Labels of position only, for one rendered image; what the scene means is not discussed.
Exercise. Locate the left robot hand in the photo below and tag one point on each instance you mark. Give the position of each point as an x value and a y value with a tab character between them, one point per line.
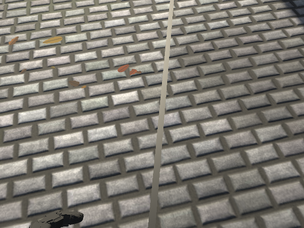
58	219

